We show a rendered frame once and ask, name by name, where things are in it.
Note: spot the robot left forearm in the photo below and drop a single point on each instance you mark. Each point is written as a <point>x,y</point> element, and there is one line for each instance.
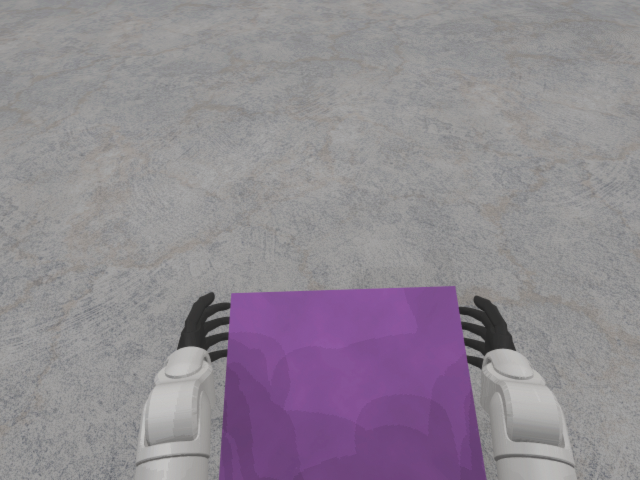
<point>175,427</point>

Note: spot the robot right hand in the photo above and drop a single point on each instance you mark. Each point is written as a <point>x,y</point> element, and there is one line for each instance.
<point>495,332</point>

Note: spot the robot left hand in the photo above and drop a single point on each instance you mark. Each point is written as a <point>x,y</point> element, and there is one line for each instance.
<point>196,328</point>

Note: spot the carton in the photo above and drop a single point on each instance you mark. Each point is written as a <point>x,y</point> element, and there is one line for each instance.
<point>356,384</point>

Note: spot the robot right forearm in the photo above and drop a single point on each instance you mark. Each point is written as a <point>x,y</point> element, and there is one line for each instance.
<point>529,433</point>

